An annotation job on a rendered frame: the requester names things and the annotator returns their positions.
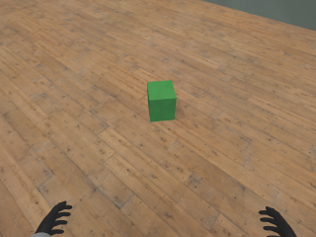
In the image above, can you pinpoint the carton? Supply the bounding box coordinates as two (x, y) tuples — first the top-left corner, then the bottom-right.
(147, 80), (177, 122)

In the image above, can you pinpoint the robot left hand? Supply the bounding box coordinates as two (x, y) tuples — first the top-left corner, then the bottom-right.
(35, 200), (73, 236)

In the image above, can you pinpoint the robot right hand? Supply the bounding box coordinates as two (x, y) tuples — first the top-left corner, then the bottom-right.
(259, 206), (297, 237)

